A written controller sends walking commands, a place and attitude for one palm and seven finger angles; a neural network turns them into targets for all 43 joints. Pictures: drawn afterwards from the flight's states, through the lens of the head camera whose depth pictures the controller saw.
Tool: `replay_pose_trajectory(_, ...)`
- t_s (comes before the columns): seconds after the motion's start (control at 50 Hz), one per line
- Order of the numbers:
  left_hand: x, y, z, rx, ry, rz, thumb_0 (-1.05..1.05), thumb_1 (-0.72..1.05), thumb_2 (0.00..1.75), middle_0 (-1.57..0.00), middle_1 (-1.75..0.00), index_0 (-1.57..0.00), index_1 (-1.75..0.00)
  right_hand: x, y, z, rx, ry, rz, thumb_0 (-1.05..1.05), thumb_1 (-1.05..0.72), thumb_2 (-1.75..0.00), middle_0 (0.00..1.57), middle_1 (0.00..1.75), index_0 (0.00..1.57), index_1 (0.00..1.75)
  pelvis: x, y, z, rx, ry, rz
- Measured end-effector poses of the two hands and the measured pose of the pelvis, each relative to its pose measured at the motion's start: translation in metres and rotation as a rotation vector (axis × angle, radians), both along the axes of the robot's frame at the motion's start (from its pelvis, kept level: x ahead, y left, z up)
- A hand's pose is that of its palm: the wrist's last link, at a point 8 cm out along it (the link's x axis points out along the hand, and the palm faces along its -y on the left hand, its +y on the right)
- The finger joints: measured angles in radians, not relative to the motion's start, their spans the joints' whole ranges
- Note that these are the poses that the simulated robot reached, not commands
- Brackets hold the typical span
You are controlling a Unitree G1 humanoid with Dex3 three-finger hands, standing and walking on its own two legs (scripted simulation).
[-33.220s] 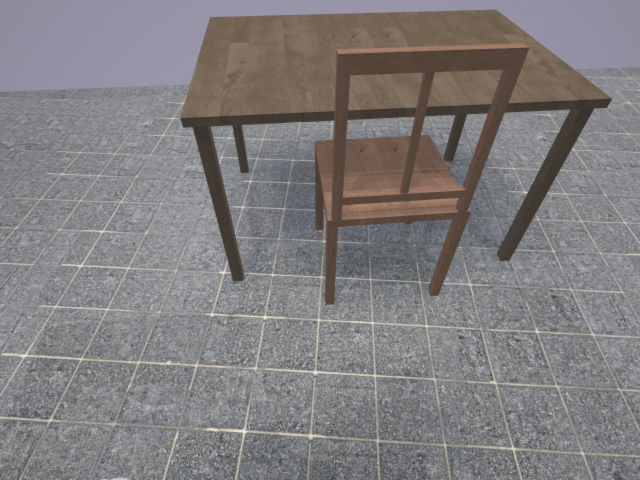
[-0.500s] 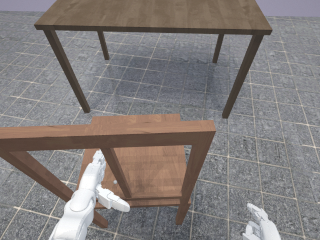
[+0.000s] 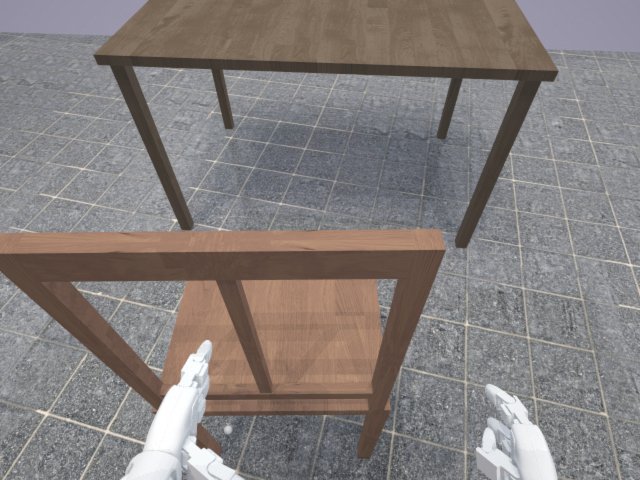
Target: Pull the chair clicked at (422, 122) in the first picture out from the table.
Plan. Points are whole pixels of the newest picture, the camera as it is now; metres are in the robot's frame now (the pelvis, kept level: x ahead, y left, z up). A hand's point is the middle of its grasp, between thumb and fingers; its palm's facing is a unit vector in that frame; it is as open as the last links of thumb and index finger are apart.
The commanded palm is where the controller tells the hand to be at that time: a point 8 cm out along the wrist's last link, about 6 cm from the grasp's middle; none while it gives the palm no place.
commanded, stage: draw the fingers out of the gap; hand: left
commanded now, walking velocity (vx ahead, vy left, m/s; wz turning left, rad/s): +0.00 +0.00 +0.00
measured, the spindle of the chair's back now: (251, 344) +0.30 +0.11 -0.02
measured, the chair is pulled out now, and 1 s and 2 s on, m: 0.65 0.65 0.65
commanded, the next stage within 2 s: draw the hand back to the body in 0.14 s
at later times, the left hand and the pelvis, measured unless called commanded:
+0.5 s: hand (186, 418) +0.19 +0.14 +0.06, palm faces +0.07 -1.00 -0.03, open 17.5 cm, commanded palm +0.14 +0.20 +0.05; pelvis +0.00 +0.00 -0.02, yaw +0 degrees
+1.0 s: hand (102, 418) +0.17 +0.21 +0.10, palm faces +0.26 -0.90 -0.35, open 15.7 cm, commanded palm +0.14 +0.26 +0.14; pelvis +0.01 +0.00 +0.02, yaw +0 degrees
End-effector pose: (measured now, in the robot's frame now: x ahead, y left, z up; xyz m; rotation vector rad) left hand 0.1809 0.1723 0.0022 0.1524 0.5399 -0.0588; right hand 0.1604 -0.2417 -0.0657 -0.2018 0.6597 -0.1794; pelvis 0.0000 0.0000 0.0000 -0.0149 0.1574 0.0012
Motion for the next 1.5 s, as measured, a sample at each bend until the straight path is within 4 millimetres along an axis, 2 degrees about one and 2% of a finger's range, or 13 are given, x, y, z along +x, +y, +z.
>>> replay_pose_trajectory(0.28, -0.032, 0.006, 0.003, 0.000, 0.015, 0.031, -0.01, -0.54, 0.20, 0.00, 0.00, 0.00, 0.00, 0.003, 0.005, -0.002, -0.005, -0.016, -0.008, 0.01, -0.91, -0.90, 0.20, 0.30, 0.21, 0.30, 0.000, 0.001, -0.006, -0.009, 0.015, 0.008)
replay_pose_trajectory(0.32, -0.033, 0.006, 0.006, -0.065, -0.029, 0.064, -0.01, -0.54, 0.20, 0.00, 0.00, 0.00, 0.00, 0.004, 0.005, -0.003, -0.010, -0.026, -0.009, 0.01, -0.91, -0.90, 0.20, 0.30, 0.21, 0.30, 0.000, 0.002, -0.008, -0.010, 0.023, 0.007)
replay_pose_trajectory(0.44, -0.025, 0.019, 0.043, -0.121, -0.349, 0.141, -0.01, -0.54, 0.20, -0.01, 0.00, 0.00, 0.00, 0.007, 0.008, -0.013, -0.003, -0.023, 0.007, 0.01, -0.91, -0.90, 0.20, 0.30, 0.21, 0.30, -0.001, 0.000, -0.017, -0.015, 0.042, 0.008)
replay_pose_trajectory(0.52, -0.019, 0.025, 0.063, -0.097, -0.541, 0.109, -0.01, -0.55, 0.20, 0.00, 0.00, 0.00, 0.00, 0.008, 0.010, -0.025, 0.025, -0.009, 0.018, 0.01, -0.91, -0.90, 0.20, 0.30, 0.21, 0.30, -0.005, -0.001, -0.024, -0.017, 0.055, 0.004)
replay_pose_trajectory(0.58, -0.019, 0.025, 0.061, -0.088, -0.521, 0.056, -0.01, -0.55, 0.20, 0.00, 0.00, 0.00, 0.00, 0.009, 0.012, -0.031, 0.054, 0.001, 0.007, 0.01, -0.91, -0.90, 0.20, 0.30, 0.21, 0.30, -0.006, -0.001, -0.026, -0.016, 0.049, -0.001)
replay_pose_trajectory(0.66, -0.026, 0.031, 0.061, -0.072, -0.410, 0.035, -0.01, -0.55, 0.20, 0.00, 0.00, 0.00, 0.00, 0.010, 0.013, -0.027, 0.077, -0.005, -0.026, 0.01, -0.91, -0.90, 0.20, 0.30, 0.21, 0.30, -0.004, -0.001, -0.020, -0.012, 0.029, -0.005)
replay_pose_trajectory(0.8, -0.033, 0.058, 0.111, 0.032, -0.538, 0.121, -0.01, -0.50, 0.22, -0.01, -0.01, -0.01, -0.01, 0.015, 0.012, -0.009, 0.063, -0.043, -0.028, 0.01, -0.91, -0.90, 0.20, 0.30, 0.20, 0.30, 0.003, -0.003, -0.007, -0.016, -0.009, 0.005)
replay_pose_trajectory(0.88, -0.035, 0.067, 0.120, 0.180, -0.476, 0.202, -0.01, -0.41, 0.26, -0.02, -0.03, -0.02, -0.03, 0.018, 0.012, 0.002, 0.046, -0.032, -0.013, 0.01, -0.91, -0.90, 0.20, 0.30, 0.20, 0.30, 0.005, -0.002, 0.005, -0.013, -0.057, 0.006)
replay_pose_trajectory(0.96, -0.039, 0.072, 0.118, 0.235, -0.392, 0.254, -0.01, -0.30, 0.32, -0.04, -0.05, -0.04, -0.06, 0.021, 0.013, 0.012, 0.036, -0.026, -0.004, 0.01, -0.91, -0.90, 0.20, 0.30, 0.20, 0.30, 0.007, -0.002, 0.014, -0.008, -0.095, 0.005)
replay_pose_trajectory(1.02, -0.041, 0.079, 0.126, 0.277, -0.386, 0.277, -0.01, -0.20, 0.37, -0.06, -0.07, -0.05, -0.08, 0.023, 0.014, 0.019, 0.027, -0.027, 0.012, 0.01, -0.91, -0.90, 0.20, 0.30, 0.20, 0.30, 0.008, -0.003, 0.021, -0.006, -0.122, 0.008)
replay_pose_trajectory(1.18, -0.030, 0.101, 0.172, 0.382, -0.528, 0.354, 0.00, 0.08, 0.50, -0.10, -0.13, -0.09, -0.13, 0.031, 0.019, 0.026, 0.040, -0.041, 0.052, 0.01, -0.91, -0.90, 0.20, 0.30, 0.20, 0.30, 0.013, -0.003, 0.032, -0.003, -0.177, 0.004)
replay_pose_trajectory(1.38, -0.016, 0.111, 0.200, 0.429, -0.611, 0.367, 0.01, 0.44, 0.68, -0.15, -0.20, -0.14, -0.21, 0.034, 0.016, 0.027, 0.050, -0.012, 0.058, 0.01, -0.91, -0.90, 0.20, 0.30, 0.21, 0.30, 0.020, -0.005, 0.040, 0.003, -0.199, -0.012)
replay_pose_trajectory(1.5, -0.011, 0.120, 0.228, 0.488, -0.704, 0.386, 0.01, 0.65, 0.78, -0.18, -0.25, -0.17, -0.25, 0.035, 0.011, 0.026, 0.043, 0.002, 0.056, 0.01, -0.91, -0.90, 0.20, 0.30, 0.20, 0.30, 0.024, -0.006, 0.043, 0.000, -0.207, -0.014)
